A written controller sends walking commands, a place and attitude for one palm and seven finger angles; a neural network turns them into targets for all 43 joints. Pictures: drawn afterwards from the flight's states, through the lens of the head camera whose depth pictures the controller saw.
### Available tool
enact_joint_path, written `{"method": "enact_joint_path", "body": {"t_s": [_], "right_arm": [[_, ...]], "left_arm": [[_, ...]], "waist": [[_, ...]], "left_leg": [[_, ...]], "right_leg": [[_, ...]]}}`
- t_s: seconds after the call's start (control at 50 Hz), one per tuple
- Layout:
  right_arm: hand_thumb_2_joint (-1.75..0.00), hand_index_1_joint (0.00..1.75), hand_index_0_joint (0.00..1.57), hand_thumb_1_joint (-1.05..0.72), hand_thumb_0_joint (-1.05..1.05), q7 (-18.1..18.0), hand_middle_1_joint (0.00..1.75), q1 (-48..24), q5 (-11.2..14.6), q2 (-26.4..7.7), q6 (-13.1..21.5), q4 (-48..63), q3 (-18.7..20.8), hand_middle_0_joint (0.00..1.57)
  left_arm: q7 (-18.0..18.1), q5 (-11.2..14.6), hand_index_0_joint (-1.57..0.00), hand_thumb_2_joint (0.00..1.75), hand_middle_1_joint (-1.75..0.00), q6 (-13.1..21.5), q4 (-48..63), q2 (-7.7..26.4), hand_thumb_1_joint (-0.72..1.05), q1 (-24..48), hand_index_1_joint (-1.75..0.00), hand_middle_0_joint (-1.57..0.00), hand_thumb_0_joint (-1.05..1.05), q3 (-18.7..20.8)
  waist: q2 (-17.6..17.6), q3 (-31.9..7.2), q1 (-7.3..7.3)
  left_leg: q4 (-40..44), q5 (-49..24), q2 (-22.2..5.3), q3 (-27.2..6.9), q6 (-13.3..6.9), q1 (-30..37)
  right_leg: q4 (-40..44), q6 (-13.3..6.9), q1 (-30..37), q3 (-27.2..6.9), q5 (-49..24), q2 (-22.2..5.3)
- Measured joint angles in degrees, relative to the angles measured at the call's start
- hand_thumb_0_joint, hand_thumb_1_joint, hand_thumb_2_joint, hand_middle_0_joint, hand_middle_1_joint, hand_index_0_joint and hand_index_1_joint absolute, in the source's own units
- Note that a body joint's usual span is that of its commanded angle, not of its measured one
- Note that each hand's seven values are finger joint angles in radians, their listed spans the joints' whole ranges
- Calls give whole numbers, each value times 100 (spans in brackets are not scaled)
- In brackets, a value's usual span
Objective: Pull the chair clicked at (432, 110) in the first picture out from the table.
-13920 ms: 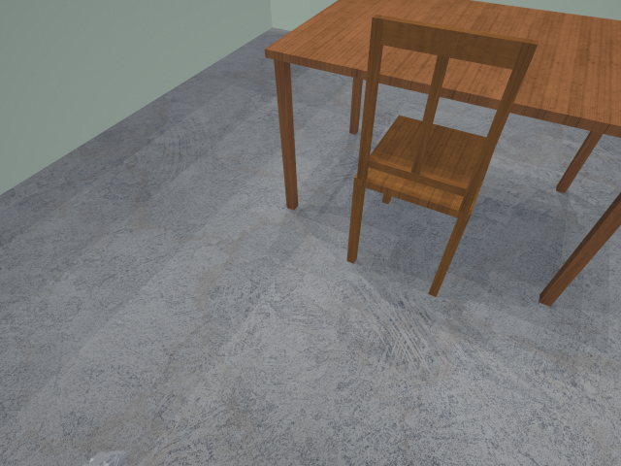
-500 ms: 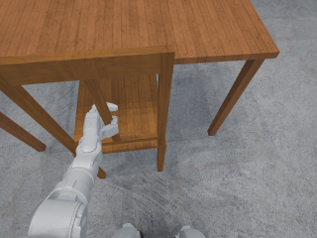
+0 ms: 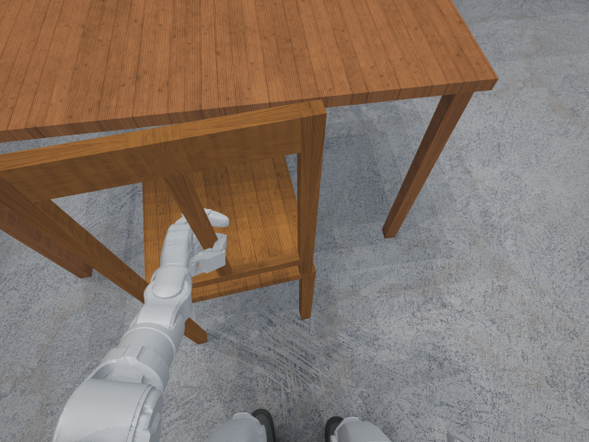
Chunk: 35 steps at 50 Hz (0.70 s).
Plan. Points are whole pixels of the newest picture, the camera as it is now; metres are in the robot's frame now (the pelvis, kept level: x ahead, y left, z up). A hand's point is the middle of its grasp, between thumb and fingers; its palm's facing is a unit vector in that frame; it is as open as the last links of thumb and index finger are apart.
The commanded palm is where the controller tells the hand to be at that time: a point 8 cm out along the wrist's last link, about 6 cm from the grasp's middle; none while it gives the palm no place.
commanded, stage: step backward, pulling the chair out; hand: left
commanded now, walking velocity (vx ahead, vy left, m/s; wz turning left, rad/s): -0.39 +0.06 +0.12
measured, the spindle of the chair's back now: (205, 234) +0.42 +0.13 -0.06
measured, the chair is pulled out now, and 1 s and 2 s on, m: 0.11 0.19 0.24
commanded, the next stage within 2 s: none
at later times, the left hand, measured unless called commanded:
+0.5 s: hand (221, 299) +0.31 +0.10 -0.06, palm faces -0.03 -0.99 -0.15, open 5.4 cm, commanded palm +0.33 +0.16 -0.05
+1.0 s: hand (219, 300) +0.31 +0.10 -0.06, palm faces -0.01 -0.98 -0.17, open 5.5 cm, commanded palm +0.32 +0.16 -0.05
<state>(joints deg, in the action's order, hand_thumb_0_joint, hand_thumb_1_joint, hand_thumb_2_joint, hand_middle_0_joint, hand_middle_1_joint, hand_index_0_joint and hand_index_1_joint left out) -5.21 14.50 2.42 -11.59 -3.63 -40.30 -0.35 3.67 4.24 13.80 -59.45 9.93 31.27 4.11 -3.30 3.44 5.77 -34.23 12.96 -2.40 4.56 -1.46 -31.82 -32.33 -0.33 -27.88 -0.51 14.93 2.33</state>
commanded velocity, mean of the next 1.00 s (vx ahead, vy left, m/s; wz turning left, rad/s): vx -0.38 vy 0.01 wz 0.08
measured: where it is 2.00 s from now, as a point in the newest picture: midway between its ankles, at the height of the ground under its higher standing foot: outside the picture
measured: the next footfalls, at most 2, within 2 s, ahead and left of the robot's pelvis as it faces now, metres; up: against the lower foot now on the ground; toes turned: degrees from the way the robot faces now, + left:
left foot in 1.48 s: +0.00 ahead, +0.11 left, +0.00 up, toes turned +2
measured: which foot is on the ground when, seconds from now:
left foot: down 0.00-1.00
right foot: down 0.00-1.00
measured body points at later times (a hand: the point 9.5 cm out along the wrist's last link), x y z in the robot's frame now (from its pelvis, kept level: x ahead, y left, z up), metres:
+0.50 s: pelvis -0.05 -0.01 +0.00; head +0.03 -0.02 +0.44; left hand +0.31 +0.15 -0.05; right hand +0.03 -0.28 -0.13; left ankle +0.04 +0.10 -0.73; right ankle +0.00 -0.12 -0.73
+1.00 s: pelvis -0.06 -0.01 -0.01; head +0.02 -0.03 +0.43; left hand +0.31 +0.16 -0.04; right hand +0.04 -0.27 -0.14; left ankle +0.04 +0.10 -0.73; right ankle +0.00 -0.12 -0.73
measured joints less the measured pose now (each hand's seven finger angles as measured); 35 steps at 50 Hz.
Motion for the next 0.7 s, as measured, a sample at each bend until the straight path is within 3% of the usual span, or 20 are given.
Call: {"method": "enact_joint_path", "body": {"t_s": [0.3,0.7], "right_arm": [[-90,30,20,-90,0,-172,30,-134,114,-459,453,-254,132,21],[-90,30,20,-90,0,-245,30,-49,28,-224,847,-481,-22,21]], "left_arm": [[148,25,-50,75,-109,-53,-394,-181,68,143,-145,-26,4,-362],[102,-111,-50,76,-112,115,-423,-270,66,-89,-145,-27,4,-601]], "waist": [[62,65,-38],[107,102,-218]], "left_leg": [[94,-406,88,-166,11,9],[51,-397,154,-95,-50,214]], "right_leg": [[-153,-36,-36,187,-198,-80],[-288,13,116,123,-158,-153]]}}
